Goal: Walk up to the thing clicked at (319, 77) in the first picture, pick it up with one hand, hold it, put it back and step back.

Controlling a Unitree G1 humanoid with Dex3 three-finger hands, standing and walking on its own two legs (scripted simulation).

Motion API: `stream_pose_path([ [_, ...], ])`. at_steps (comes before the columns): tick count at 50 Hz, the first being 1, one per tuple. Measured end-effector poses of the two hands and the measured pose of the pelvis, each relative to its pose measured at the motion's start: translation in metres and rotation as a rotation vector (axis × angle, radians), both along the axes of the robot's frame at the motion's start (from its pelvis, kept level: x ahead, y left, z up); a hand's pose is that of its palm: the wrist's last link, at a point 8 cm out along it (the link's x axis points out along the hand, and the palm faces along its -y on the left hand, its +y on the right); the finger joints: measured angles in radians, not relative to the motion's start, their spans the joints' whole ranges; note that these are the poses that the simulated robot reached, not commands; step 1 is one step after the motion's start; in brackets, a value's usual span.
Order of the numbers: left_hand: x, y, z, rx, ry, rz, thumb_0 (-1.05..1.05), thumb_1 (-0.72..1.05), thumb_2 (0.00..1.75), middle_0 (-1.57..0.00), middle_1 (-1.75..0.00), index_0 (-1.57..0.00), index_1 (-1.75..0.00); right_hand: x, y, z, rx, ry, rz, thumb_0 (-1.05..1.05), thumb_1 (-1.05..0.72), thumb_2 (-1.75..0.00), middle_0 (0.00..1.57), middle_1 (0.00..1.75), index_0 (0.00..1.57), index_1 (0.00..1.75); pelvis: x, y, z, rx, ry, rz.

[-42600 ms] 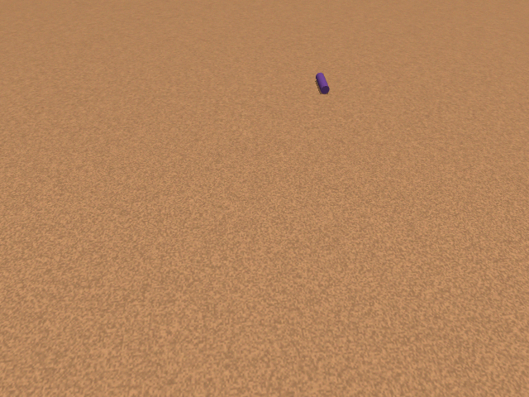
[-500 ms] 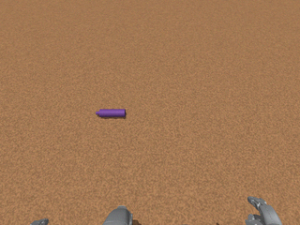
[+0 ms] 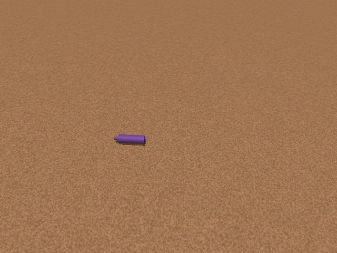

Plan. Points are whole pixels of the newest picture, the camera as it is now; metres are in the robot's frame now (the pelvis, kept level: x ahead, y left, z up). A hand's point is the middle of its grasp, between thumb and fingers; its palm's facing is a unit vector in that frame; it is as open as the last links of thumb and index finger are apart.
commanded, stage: step back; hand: left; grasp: from above
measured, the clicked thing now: (129, 139) +1.05 +0.26 -0.73
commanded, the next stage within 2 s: stand in 0.66 s
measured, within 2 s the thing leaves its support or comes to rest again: neither
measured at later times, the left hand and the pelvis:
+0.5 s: hand out of the picture +0.12 +0.28 -0.15, palm faces +0.02 -0.94 -0.35, open 7.4 cm; pelvis +0.04 +0.01 +0.01, yaw +0 degrees
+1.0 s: hand out of the picture +0.14 +0.25 -0.13, palm faces -0.02 -0.94 -0.33, open 7.4 cm; pelvis +0.03 +0.01 +0.02, yaw +0 degrees
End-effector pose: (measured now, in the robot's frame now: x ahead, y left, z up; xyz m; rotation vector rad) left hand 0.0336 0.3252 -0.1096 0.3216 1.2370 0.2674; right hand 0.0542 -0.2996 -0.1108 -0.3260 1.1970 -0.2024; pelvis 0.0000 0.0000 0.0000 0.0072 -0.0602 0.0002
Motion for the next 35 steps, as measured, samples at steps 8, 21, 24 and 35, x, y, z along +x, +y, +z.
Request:
stream_pose_path([
  [8, -0.001, -0.021, 0.002, -0.016, -0.035, 0.017, 0.01, 0.91, 0.9, -0.21, -0.3, -0.2, -0.3, 0.022, -0.008, -0.003, -0.001, -0.008, 0.023, 0.01, -0.9, -0.9, 0.2, 0.3, 0.2, 0.3, 0.003, -0.003, 0.001, -0.023, 0.006, 0.019],
  [21, 0.054, -0.003, -0.007, -0.041, -0.031, -0.004, 0.01, 0.91, 0.9, -0.21, -0.3, -0.2, -0.3, 0.052, 0.017, 0.004, -0.008, 0.001, 0.013, 0.01, -0.9, -0.9, 0.2, 0.3, 0.2, 0.3, 0.034, 0.014, 0.003, -0.01, 0.026, 0.01],
  [24, 0.072, -0.004, -0.003, -0.035, -0.049, -0.022, 0.01, 0.91, 0.9, -0.21, -0.3, -0.2, -0.3, 0.065, 0.021, 0.004, 0.005, -0.016, 0.004, 0.01, -0.9, -0.9, 0.2, 0.3, 0.2, 0.3, 0.041, 0.013, 0.005, -0.013, 0.029, 0.007],
  [35, 0.122, -0.009, 0.009, -0.012, -0.121, -0.069, 0.01, 0.91, 0.9, -0.21, -0.3, -0.2, -0.3, 0.098, 0.021, 0.004, 0.022, -0.082, -0.018, 0.0, -0.9, -0.9, 0.2, 0.3, 0.2, 0.3, 0.048, 0.013, 0.006, -0.005, 0.02, -0.006],
])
